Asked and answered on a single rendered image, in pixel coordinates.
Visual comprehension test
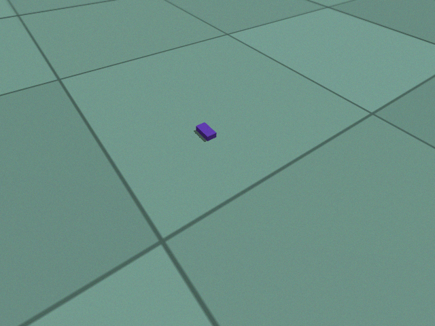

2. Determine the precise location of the small box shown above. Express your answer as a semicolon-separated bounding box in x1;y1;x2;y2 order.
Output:
196;122;216;141

